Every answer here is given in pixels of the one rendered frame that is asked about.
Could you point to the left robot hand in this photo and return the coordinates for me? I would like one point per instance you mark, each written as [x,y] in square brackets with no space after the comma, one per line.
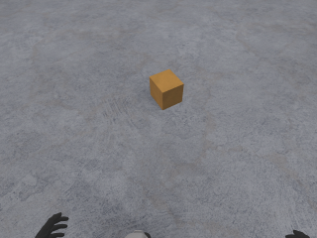
[50,227]

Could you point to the robot left shin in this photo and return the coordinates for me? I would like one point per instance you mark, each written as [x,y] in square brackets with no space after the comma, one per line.
[140,231]

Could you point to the carton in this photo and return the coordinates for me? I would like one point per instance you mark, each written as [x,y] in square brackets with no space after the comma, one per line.
[166,89]

